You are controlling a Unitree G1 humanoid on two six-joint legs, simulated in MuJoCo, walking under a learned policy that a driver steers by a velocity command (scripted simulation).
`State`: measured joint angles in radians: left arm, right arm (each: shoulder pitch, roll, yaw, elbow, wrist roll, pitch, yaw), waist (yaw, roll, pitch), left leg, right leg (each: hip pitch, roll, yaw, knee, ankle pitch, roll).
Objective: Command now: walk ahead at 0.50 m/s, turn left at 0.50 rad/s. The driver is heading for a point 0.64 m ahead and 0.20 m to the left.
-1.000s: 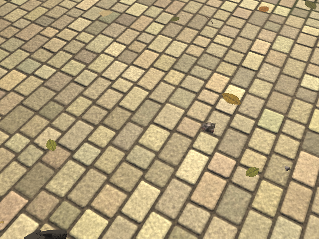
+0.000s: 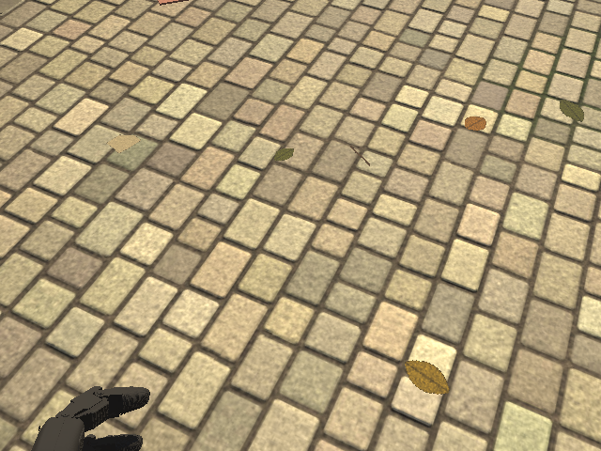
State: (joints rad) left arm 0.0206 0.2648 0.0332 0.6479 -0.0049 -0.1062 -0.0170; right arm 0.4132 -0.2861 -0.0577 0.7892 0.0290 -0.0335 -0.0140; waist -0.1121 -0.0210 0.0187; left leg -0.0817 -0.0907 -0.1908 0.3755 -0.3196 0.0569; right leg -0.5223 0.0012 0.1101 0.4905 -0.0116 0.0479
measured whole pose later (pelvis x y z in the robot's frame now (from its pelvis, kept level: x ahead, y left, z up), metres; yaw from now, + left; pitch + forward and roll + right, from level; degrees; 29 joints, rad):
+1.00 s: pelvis +0.53 +0.12 -0.01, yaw +34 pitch +1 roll +1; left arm 0.04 0.29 0.03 0.70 0.02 -0.11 -0.03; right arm 0.35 -0.30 -0.07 0.71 0.01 -0.02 -0.02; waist -0.08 -0.04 0.03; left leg -0.10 -0.11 -0.16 0.49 -0.39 0.05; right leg -0.50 0.00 0.06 0.48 0.10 0.01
